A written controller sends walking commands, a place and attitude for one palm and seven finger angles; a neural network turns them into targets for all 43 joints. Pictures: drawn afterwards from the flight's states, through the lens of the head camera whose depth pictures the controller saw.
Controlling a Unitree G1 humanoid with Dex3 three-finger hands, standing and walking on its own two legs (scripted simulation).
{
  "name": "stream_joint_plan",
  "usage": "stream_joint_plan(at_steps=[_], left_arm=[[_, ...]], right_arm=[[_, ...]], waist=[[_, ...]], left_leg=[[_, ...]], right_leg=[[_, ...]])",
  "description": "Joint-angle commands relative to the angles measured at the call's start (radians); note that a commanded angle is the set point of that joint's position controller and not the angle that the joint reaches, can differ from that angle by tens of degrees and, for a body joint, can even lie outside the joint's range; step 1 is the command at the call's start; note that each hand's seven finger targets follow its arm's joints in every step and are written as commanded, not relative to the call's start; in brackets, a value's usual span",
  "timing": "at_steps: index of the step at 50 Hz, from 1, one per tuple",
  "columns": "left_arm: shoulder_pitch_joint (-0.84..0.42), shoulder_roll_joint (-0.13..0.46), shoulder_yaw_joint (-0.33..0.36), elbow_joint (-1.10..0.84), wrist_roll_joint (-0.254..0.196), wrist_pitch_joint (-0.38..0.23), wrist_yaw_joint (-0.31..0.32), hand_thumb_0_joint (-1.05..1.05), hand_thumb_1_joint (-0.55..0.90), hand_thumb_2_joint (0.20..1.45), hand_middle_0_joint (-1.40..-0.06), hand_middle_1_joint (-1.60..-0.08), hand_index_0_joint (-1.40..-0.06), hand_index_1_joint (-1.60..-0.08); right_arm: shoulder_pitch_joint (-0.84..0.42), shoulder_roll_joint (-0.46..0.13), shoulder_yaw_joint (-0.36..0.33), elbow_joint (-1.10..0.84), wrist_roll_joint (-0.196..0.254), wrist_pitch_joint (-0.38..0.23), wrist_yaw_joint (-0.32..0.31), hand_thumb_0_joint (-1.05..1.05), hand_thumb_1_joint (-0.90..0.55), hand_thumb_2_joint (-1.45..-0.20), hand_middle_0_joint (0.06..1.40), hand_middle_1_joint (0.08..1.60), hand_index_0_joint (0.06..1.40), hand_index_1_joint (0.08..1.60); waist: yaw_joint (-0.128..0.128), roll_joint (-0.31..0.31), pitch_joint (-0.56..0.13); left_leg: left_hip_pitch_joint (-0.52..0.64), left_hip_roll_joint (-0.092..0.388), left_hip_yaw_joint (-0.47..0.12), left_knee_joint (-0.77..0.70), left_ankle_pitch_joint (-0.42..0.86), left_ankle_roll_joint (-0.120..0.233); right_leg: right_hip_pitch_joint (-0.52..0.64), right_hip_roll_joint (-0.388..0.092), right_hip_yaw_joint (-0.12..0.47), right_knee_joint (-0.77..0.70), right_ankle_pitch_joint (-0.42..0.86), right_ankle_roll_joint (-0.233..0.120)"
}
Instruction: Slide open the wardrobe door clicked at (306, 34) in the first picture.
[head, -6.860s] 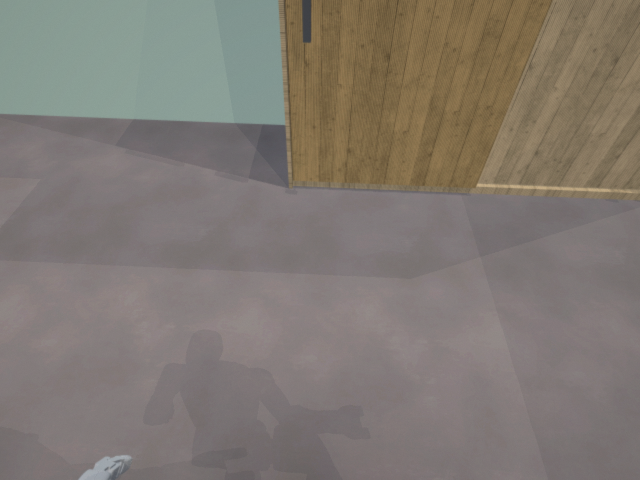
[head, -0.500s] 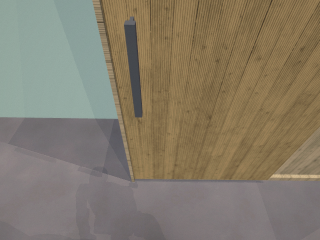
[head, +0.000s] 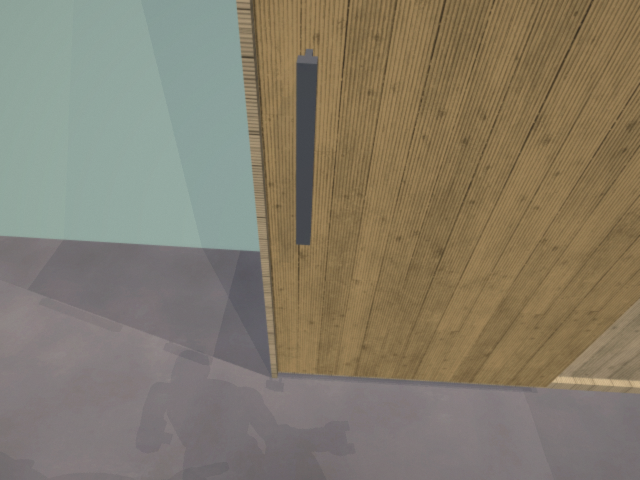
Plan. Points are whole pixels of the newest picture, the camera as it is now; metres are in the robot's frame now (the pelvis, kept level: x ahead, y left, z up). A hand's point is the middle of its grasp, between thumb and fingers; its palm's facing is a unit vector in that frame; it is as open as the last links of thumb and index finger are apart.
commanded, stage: look again from close up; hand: left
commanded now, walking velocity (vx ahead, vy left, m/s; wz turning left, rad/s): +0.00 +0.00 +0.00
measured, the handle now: (305, 159) +0.58 +0.07 +0.12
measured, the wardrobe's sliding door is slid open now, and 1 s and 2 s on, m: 0.00 0.00 0.00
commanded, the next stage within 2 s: none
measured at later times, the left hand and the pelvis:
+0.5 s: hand out of the picture -0.03 +0.22 -0.17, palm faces -0.01 -0.97 -0.25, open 7.4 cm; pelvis -0.02 +0.01 +0.01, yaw +0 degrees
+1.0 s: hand out of the picture -0.09 +0.15 -0.18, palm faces +0.05 -0.99 -0.15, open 7.4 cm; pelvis -0.03 +0.00 +0.00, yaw +0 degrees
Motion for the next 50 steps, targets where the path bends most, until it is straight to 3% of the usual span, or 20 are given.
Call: stream_joint_plan(at_steps=[1,6,12,16,31,38,47,50], left_arm=[[0.021,0.162,0.031,-0.052,-0.002,-0.008,-0.004,0.000,0.900,0.900,-0.200,-0.300,-0.200,-0.300],[0.028,0.172,0.024,-0.035,0.000,-0.002,-0.009,0.000,0.900,0.900,-0.200,-0.300,-0.200,-0.300],[0.073,0.163,0.013,0.001,0.000,-0.003,-0.008,0.000,0.900,0.900,-0.200,-0.300,-0.200,-0.300],[0.092,0.148,0.007,0.027,-0.001,0.000,-0.005,0.000,0.900,0.900,-0.200,-0.300,-0.200,-0.300],[0.233,0.007,-0.019,0.129,-0.002,0.005,0.014,0.000,0.900,0.900,-0.200,-0.300,-0.200,-0.300],[0.280,-0.039,-0.014,0.141,-0.001,0.002,0.020,0.000,0.900,0.900,-0.200,-0.300,-0.200,-0.300],[0.315,-0.074,-0.006,0.143,-0.001,0.000,0.022,0.000,0.900,0.900,-0.200,-0.300,-0.200,-0.300],[0.324,-0.089,0.000,0.143,-0.001,0.003,0.022,0.000,0.900,0.900,-0.200,-0.300,-0.200,-0.300]], right_arm=[[-0.029,-0.203,-0.042,-0.064,-0.003,-0.016,-0.001,0.000,-0.900,-0.900,0.200,0.300,0.200,0.300],[-0.036,-0.218,-0.040,-0.056,-0.002,-0.008,0.006,0.000,-0.900,-0.900,0.200,0.300,0.200,0.300],[-0.016,-0.198,-0.030,-0.026,0.002,-0.001,0.011,0.000,-0.900,-0.900,0.200,0.300,0.200,0.300],[0.003,-0.190,-0.028,0.007,0.004,0.000,0.009,0.000,-0.900,-0.900,0.200,0.300,0.200,0.300],[0.110,-0.050,-0.009,0.106,0.012,0.022,0.002,0.000,-0.900,-0.900,0.200,0.300,0.200,0.300],[0.153,-0.004,-0.011,0.121,0.012,0.024,-0.002,0.000,-0.900,-0.900,0.200,0.300,0.200,0.300],[0.199,0.043,-0.013,0.134,0.009,0.030,-0.006,0.000,-0.900,-0.900,0.200,0.300,0.200,0.300],[0.212,0.051,-0.015,0.133,0.005,0.030,-0.008,0.000,-0.900,-0.900,0.200,0.300,0.200,0.300]], waist=[[-0.005,0.045,0.020],[-0.004,0.027,0.023],[-0.002,-0.008,0.003],[-0.006,0.017,0.020],[-0.008,0.019,0.094],[-0.006,0.016,0.094],[-0.009,-0.022,0.131],[-0.010,0.019,0.128]], left_leg=[[0.008,0.151,-0.214,-0.232,-0.095,-0.018],[0.001,0.156,-0.236,-0.299,-0.228,-0.028],[0.033,0.150,-0.220,-0.296,-0.200,-0.033],[0.037,0.148,-0.221,-0.314,-0.214,-0.040],[0.004,0.123,-0.193,-0.318,-0.242,-0.057],[-0.015,0.119,-0.186,-0.303,-0.242,-0.057],[-0.038,0.102,-0.169,-0.260,-0.253,-0.058],[-0.046,0.105,-0.179,-0.276,-0.281,-0.058]], right_leg=[[-0.051,-0.061,0.067,-0.091,0.037,-0.060],[-0.051,-0.060,0.057,-0.103,0.001,-0.053],[-0.044,-0.074,0.065,-0.139,0.015,-0.052],[-0.053,-0.073,0.064,-0.144,0.007,-0.046],[-0.091,-0.071,0.064,-0.171,-0.042,-0.033],[-0.096,-0.064,0.063,-0.165,-0.045,-0.035],[-0.165,-0.063,0.089,-0.194,-0.155,-0.042],[-0.173,-0.051,0.082,-0.171,-0.158,-0.043]])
